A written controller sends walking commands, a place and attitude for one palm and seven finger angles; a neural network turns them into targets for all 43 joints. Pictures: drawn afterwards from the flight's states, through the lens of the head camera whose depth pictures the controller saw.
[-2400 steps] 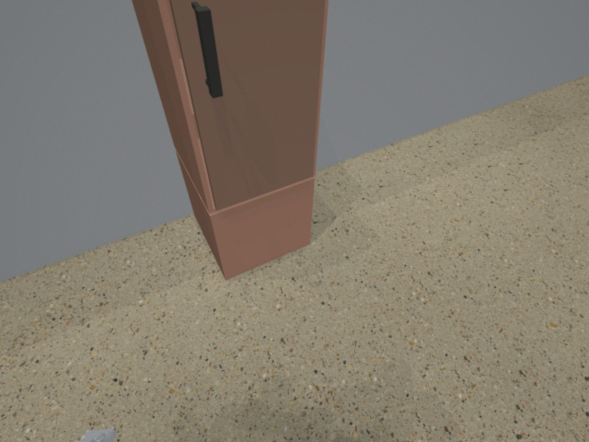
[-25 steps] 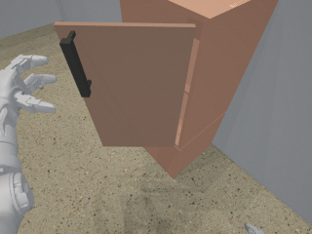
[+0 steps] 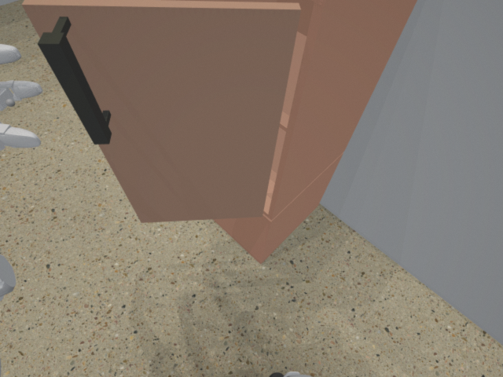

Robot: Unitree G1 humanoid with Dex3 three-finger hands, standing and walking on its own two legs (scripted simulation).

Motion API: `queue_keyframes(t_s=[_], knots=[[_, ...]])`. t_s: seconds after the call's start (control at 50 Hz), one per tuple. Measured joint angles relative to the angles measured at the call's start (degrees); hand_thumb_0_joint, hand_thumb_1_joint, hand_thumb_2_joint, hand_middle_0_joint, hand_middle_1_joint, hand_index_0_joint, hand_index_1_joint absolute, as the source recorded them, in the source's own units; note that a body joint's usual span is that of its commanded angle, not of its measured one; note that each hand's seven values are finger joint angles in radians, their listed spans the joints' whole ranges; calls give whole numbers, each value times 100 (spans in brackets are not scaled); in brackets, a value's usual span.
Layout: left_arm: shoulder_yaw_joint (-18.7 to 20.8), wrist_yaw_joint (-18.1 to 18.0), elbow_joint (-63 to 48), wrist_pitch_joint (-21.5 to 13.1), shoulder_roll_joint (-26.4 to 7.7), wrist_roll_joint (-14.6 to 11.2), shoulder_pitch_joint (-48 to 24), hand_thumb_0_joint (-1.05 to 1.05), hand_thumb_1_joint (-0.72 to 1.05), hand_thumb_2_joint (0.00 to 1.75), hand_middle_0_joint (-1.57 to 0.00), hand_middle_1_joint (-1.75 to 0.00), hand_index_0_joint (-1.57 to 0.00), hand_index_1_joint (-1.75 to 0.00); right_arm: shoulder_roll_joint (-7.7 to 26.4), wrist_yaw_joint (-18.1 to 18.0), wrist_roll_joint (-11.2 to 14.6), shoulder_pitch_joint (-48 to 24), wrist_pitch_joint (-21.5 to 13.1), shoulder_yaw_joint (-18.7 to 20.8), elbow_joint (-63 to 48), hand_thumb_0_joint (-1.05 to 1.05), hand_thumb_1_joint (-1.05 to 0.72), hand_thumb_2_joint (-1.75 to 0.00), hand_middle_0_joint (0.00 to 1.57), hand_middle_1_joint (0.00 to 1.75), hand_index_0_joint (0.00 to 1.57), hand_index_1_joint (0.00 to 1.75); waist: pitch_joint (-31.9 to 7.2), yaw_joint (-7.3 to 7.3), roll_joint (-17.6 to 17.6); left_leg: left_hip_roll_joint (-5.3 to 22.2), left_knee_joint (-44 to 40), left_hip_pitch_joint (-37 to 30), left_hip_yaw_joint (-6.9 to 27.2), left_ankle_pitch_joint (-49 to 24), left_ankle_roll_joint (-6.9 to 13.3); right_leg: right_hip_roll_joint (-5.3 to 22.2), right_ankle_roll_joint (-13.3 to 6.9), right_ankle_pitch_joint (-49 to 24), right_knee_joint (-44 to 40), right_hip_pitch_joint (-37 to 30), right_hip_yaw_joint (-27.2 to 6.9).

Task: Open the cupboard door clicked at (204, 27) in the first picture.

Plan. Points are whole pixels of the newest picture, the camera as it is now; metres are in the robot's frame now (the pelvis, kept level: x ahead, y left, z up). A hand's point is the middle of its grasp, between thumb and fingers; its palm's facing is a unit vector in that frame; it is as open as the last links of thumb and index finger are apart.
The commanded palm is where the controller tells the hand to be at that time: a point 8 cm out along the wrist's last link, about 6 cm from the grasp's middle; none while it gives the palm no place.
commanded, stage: move the hooked fingers beside the handle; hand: left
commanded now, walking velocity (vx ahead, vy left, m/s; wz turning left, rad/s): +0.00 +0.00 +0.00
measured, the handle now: (84, 86) +0.51 +0.22 +0.16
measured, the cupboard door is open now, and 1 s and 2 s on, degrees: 49 49 49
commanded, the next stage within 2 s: slide the fingers in behind the handle in 0.80 s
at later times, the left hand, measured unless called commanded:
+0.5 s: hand (6, 112) +0.45 +0.31 +0.16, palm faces +0.04 -1.00 +0.01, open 14.0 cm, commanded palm +0.43 +0.35 +0.16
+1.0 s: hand (21, 107) +0.46 +0.29 +0.17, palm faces +0.03 -1.00 -0.01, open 14.0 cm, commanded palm +0.43 +0.34 +0.16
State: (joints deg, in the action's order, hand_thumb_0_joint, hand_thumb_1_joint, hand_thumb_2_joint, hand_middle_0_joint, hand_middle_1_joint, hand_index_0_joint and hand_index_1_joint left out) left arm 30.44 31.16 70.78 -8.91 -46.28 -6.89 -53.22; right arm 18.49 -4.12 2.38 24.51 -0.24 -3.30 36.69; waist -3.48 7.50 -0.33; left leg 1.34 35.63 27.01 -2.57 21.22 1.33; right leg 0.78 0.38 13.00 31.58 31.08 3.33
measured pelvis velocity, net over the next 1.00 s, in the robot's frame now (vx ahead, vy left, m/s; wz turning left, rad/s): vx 0.00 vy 0.00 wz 0.01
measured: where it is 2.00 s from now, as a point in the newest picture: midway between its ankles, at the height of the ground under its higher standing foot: outside the picture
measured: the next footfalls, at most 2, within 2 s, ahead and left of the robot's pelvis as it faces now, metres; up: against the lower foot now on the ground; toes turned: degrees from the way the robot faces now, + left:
none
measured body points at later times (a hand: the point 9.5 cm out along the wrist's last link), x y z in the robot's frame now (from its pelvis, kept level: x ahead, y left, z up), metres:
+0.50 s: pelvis +0.01 +0.01 +0.00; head +0.08 +0.02 +0.44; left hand +0.45 +0.36 +0.16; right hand +0.06 -0.26 -0.11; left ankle -0.05 +0.10 -0.73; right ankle +0.02 -0.13 -0.73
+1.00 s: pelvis +0.00 +0.00 +0.00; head +0.07 +0.01 +0.44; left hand +0.45 +0.34 +0.17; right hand +0.02 -0.28 -0.11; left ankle -0.05 +0.10 -0.73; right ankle +0.02 -0.13 -0.73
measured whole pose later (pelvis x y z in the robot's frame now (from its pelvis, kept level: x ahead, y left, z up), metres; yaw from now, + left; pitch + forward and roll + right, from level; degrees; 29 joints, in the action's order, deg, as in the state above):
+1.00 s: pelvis +0.00 +0.00 +0.00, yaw +0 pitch +12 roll -2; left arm 27.9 30.0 67.9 -9.1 -43.2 -8.2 -52.2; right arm 18.1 -3.6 2.5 23.7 1.3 -3.6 35.1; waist -3.9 6.8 -0.7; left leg 1.5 37.4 28.0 -1.9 21.8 1.2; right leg 0.6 0.2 13.5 32.9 31.7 3.8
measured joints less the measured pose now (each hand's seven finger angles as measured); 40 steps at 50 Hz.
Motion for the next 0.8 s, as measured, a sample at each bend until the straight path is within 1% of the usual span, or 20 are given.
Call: queue_keyframes(t_s=[0.04,0.14,0.24,0.34,0.44,0.58,0.64,0.72,0.8], knots=[[-3,33,-14,-30,-35,-12,-3,-1,-50,30,-30,-120,-30,-120,-9,12,-5,28,54,5,-27,1,-90,-90,20,30,20,30,2,2,4,1,26,50,-4,12,6,-1,6,-2,5,42,-5],[11,133,-82,-73,7,-103,50,-1,-50,30,-30,-120,-29,-120,-43,47,-15,69,168,4,-47,1,-90,-90,20,30,20,30,-33,-24,21,-1,76,118,-9,53,25,1,29,14,18,95,-12],[1,92,-410,-46,165,-122,252,-1,-50,30,-30,-120,-29,-120,-91,89,-32,57,214,30,-100,1,-90,-90,20,30,20,30,-73,-56,14,-5,103,120,-1,90,34,5,47,34,7,77,-7],[-52,51,-717,17,386,-265,456,-1,-50,30,-30,-120,-29,-120,-140,146,-22,-2,214,33,-144,1,-90,-90,20,30,20,30,-140,-119,-4,-1,95,21,4,130,42,0,62,62,-18,-30,-4],[-54,-39,-786,144,455,-234,570,-1,-50,30,-30,-120,-30,-120,-163,181,-11,-133,197,10,-246,1,-90,-90,20,30,20,30,-166,-152,-31,-4,105,-32,8,149,47,3,66,86,-1,-82,-1],[-145,-68,-863,96,544,-268,580,-1,-50,30,-30,-120,-29,-120,-169,167,-9,-256,154,-9,-272,1,-90,-90,20,30,20,30,-153,-242,-41,-12,118,-70,57,137,31,13,53,96,17,-137,44],[-274,-58,-825,99,575,-301,519,-1,-50,30,-30,-120,-29,-120,-153,147,3,-278,138,-14,-247,1,-90,-90,20,30,20,30,-152,-267,-47,-17,129,-75,90,127,23,21,43,100,29,-156,76],[-416,-106,-594,139,568,-229,297,-1,-50,30,-30,-120,-30,-120,-125,102,1,-318,108,-40,-200,1,-90,-90,20,30,20,30,-120,-246,-41,-32,168,-20,137,108,16,41,26,107,81,-113,121],[-362,-164,-431,75,519,-153,158,-1,-50,30,-30,-120,-30,-120,-103,66,-8,-332,85,-57,-179,1,-90,-90,20,30,20,30,-86,-176,-30,-22,191,37,133,90,4,31,8,91,113,-48,117]])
